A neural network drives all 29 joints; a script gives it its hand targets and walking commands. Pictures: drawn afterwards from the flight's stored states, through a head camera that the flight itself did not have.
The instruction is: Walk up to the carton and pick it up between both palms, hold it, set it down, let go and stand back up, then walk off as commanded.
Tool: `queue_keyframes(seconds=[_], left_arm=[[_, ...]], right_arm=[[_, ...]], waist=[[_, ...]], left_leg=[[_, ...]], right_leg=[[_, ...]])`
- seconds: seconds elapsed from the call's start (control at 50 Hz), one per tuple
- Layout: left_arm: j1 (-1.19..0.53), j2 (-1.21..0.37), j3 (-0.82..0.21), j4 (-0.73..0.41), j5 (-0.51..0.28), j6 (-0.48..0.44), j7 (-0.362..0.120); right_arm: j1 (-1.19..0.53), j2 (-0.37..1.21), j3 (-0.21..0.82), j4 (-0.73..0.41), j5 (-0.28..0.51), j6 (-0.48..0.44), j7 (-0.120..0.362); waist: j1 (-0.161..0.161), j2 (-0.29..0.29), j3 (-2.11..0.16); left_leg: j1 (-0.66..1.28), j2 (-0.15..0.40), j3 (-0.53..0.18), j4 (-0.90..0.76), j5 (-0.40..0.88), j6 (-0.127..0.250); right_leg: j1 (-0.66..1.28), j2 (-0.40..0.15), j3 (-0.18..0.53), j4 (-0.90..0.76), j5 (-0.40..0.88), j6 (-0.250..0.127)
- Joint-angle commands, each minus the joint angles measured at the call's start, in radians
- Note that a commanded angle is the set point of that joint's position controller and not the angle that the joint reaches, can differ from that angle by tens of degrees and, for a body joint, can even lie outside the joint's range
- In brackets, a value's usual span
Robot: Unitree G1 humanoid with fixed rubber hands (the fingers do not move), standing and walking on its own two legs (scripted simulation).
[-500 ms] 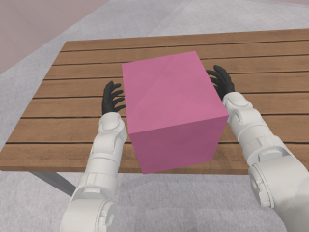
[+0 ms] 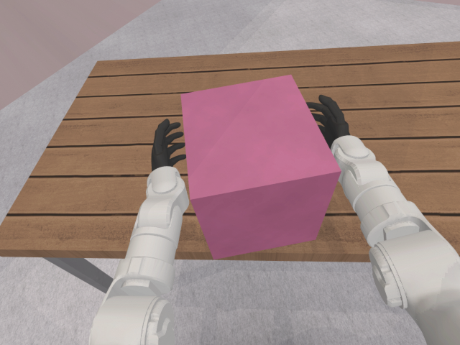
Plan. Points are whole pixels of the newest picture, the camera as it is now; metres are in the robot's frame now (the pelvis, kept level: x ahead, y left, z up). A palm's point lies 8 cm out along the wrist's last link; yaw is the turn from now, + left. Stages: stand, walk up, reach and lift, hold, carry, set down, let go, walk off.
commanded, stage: reach and lift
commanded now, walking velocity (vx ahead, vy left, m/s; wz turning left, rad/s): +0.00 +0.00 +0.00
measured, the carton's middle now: (251, 170) +0.43 +0.04 +0.04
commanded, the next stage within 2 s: none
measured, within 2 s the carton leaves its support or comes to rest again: leaves its support in 0.54 s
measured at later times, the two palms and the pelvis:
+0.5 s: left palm (163, 167) +0.37 +0.19 +0.10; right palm (335, 134) +0.46 -0.10 +0.11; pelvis +0.00 +0.00 +0.00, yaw +0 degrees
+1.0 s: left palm (148, 162) +0.35 +0.19 +0.14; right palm (340, 129) +0.43 -0.10 +0.15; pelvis -0.01 +0.00 +0.00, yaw +0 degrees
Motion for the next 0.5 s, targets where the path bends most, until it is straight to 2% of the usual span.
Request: queue_keyframes(seconds=[0.0, 0.02, 0.04, 0.06, 0.08, 0.1, 0.12, 0.14, 0.16, 0.18, 0.2, 0.22, 0.24, 0.26, 0.28, 0.3, 0.32, 0.34, 0.36, 0.38, 0.4, 0.42, 0.44, 0.46, 0.48], left_arm=[[-0.455, -0.074, -0.002, -0.114, 0.022, -0.068, -0.005], [-0.438, -0.030, 0.034, -0.112, 0.025, -0.068, 0.004], [-0.435, -0.052, 0.010, -0.103, 0.010, -0.067, -0.008], [-0.406, -0.073, 0.019, -0.140, 0.021, -0.065, -0.008], [-0.431, -0.097, -0.008, -0.133, 0.011, -0.059, -0.007], [-0.452, -0.067, 0.013, -0.099, 0.005, -0.059, -0.010], [-0.501, -0.077, -0.020, -0.157, 0.006, -0.064, 0.003], [-0.454, -0.064, -0.006, -0.141, 0.016, -0.051, 0.009], [-0.472, -0.097, -0.055, -0.171, -0.027, -0.054, 0.002], [-0.444, -0.081, -0.043, -0.149, -0.018, -0.053, -0.003], [-0.458, -0.095, -0.029, -0.128, -0.007, -0.054, -0.005], [-0.435, -0.070, -0.024, -0.194, -0.004, -0.047, 0.001], [-0.471, -0.081, -0.044, -0.231, -0.016, -0.055, -0.011], [-0.460, -0.093, -0.039, -0.198, -0.018, -0.042, -0.013], [-0.448, -0.073, -0.033, -0.180, -0.001, -0.033, -0.019], [-0.487, -0.073, -0.047, -0.202, -0.027, -0.045, -0.027], [-0.499, -0.069, -0.060, -0.219, -0.033, -0.036, -0.026], [-0.477, -0.071, -0.065, -0.175, -0.021, -0.029, -0.037], [-0.513, -0.099, -0.046, -0.174, -0.005, -0.034, -0.023], [-0.492, -0.138, -0.073, -0.168, 0.002, -0.028, -0.043], [-0.507, -0.196, -0.092, -0.201, 0.003, -0.043, -0.046], [-0.536, -0.210, -0.085, -0.250, 0.008, -0.055, -0.044], [-0.538, -0.196, -0.085, -0.255, 0.005, -0.065, -0.052], [-0.482, -0.183, -0.091, -0.251, 0.024, -0.049, -0.055], [-0.482, -0.184, -0.075, -0.205, 0.027, -0.037, -0.056]], right_arm=[[-0.520, 0.077, 0.022, -0.195, -0.022, -0.050, -0.004], [-0.512, 0.061, 0.028, -0.194, -0.003, -0.047, -0.007], [-0.538, 0.092, 0.042, -0.255, -0.011, -0.057, -0.011], [-0.525, 0.099, 0.051, -0.298, -0.011, -0.062, -0.014], [-0.525, 0.103, 0.044, -0.266, -0.009, -0.061, -0.008], [-0.554, 0.106, 0.045, -0.271, -0.010, -0.048, -0.015], [-0.555, 0.075, 0.004, -0.238, -0.019, -0.054, -0.005], [-0.528, 0.069, 0.013, -0.238, -0.013, -0.048, -0.010], [-0.526, 0.108, 0.032, -0.287, 0.004, -0.048, -0.010], [-0.502, 0.138, 0.059, -0.316, 0.005, -0.045, -0.020], [-0.513, 0.129, 0.040, -0.273, -0.011, -0.048, -0.018], [-0.533, 0.114, 0.068, -0.383, 0.015, -0.062, -0.029], [-0.494, 0.153, 0.080, -0.379, 0.022, -0.053, -0.038], [-0.506, 0.159, 0.074, -0.343, 0.027, -0.042, -0.037], [-0.523, 0.153, 0.066, -0.365, 0.015, -0.048, -0.043], [-0.559, 0.170, 0.070, -0.433, 0.018, -0.052, -0.053], [-0.579, 0.181, 0.120, -0.486, 0.047, -0.053, -0.048], [-0.536, 0.205, 0.101, -0.395, 0.017, -0.032, -0.051], [-0.545, 0.176, 0.058, -0.316, 0.004, -0.029, -0.033], [-0.521, 0.241, 0.093, -0.317, -0.004, -0.016, -0.017], [-0.536, 0.276, 0.109, -0.305, -0.006, -0.028, 0.003], [-0.550, 0.285, 0.105, -0.319, -0.007, -0.042, 0.002], [-0.550, 0.264, 0.075, -0.368, -0.024, -0.058, -0.004], [-0.513, 0.269, 0.095, -0.350, -0.029, -0.052, -0.010], [-0.505, 0.272, 0.087, -0.302, -0.041, -0.030, -0.003]], waist=[[0.130, -0.143, -0.659], [0.163, -0.173, -0.671], [0.150, -0.177, -0.642], [0.163, -0.191, -0.678], [0.138, -0.147, -0.687], [0.149, -0.210, -0.646], [0.133, -0.117, -0.692], [0.155, -0.136, -0.688], [0.138, -0.152, -0.673], [0.148, -0.173, -0.658], [0.131, -0.176, -0.655], [0.156, -0.174, -0.742], [0.130, -0.183, -0.713], [0.120, -0.190, -0.661], [0.127, -0.191, -0.671], [0.111, -0.231, -0.729], [0.135, -0.213, -0.746], [0.119, -0.218, -0.646], [0.121, -0.171, -0.658], [0.138, -0.203, -0.651], [0.149, -0.167, -0.688], [0.126, -0.140, -0.721], [0.103, -0.178, -0.737], [0.103, -0.189, -0.721], [0.101, -0.200, -0.664]], left_leg=[[0.058, 0.018, -0.032, 0.050, 0.400, -0.033], [0.033, 0.023, -0.025, 0.061, 0.409, -0.023], [0.043, 0.013, -0.023, 0.067, 0.433, -0.025], [0.049, 0.016, -0.023, 0.066, 0.451, -0.026], [0.066, 0.015, -0.026, 0.071, 0.453, -0.034], [0.067, 0.016, -0.027, 0.062, 0.401, -0.021], [0.120, 0.026, -0.035, 0.064, 0.432, -0.034], [0.121, 0.027, -0.034, 0.082, 0.453, -0.031], [0.129, 0.022, -0.031, 0.090, 0.466, -0.032], [0.100, 0.017, -0.026, 0.090, 0.444, -0.022], [0.091, 0.013, -0.033, 0.077, 0.407, -0.021], [0.100, 0.012, -0.031, 0.092, 0.477, -0.028], [0.091, 0.009, -0.037, 0.093, 0.454, -0.022], [0.087, 0.003, -0.041, 0.087, 0.439, -0.021], [0.110, 0.006, -0.034, 0.078, 0.464, -0.025], [0.088, 0.002, -0.029, 0.094, 0.448, -0.012], [0.093, 0.003, -0.031, 0.101, 0.476, -0.012], [0.099, 0.001, -0.040, 0.080, 0.411, -0.006], [0.128, 0.010, -0.039, 0.064, 0.403, -0.017], [0.120, 0.007, -0.035, 0.062, 0.409, -0.010], [0.140, 0.011, -0.037, 0.062, 0.468, -0.019], [0.178, 0.008, -0.041, 0.073, 0.512, -0.031], [0.194, 0.013, -0.054, 0.073, 0.492, -0.034], [0.185, 0.006, -0.047, 0.074, 0.506, -0.026], [0.169, 0.008, -0.044, 0.051, 0.455, -0.024]], right_leg=[[0.247, -0.002, 0.017, -0.030, 0.212, 0.024], [0.282, -0.008, 0.023, -0.015, 0.217, 0.026], [0.275, -0.004, 0.017, -0.016, 0.272, 0.031], [0.297, -0.009, 0.026, -0.014, 0.310, 0.037], [0.283, -0.006, 0.019, -0.022, 0.268, 0.028], [0.248, 0.006, 0.009, -0.030, 0.176, 0.028], [0.195, 0.006, 0.004, -0.034, 0.153, 0.014], [0.194, 0.005, 0.015, -0.033, 0.170, 0.011], [0.209, 0.009, 0.004, -0.022, 0.178, 0.003], [0.240, -0.004, 0.022, -0.024, 0.211, 0.018], [0.241, -0.010, 0.022, -0.039, 0.215, 0.027], [0.299, -0.003, 0.026, -0.003, 0.331, 0.028], [0.319, -0.020, 0.032, 0.002, 0.356, 0.048], [0.312, -0.012, 0.022, -0.015, 0.319, 0.043], [0.321, -0.006, 0.007, -0.011, 0.350, 0.049], [0.329, -0.010, 0.021, -0.005, 0.386, 0.055], [0.341, -0.011, 0.023, 0.015, 0.425, 0.065], [0.311, -0.022, 0.019, -0.017, 0.320, 0.064], [0.272, -0.003, 0.002, -0.019, 0.218, 0.041], [0.291, -0.018, 0.012, -0.016, 0.271, 0.043], [0.307, -0.006, 0.003, -0.001, 0.306, 0.030], [0.309, -0.005, 0.002, -0.015, 0.342, 0.035], [0.306, -0.013, 0.001, -0.020, 0.326, 0.046], [0.333, -0.010, 0.009, -0.027, 0.357, 0.042], [0.318, -0.009, 0.002, -0.038, 0.307, 0.040]])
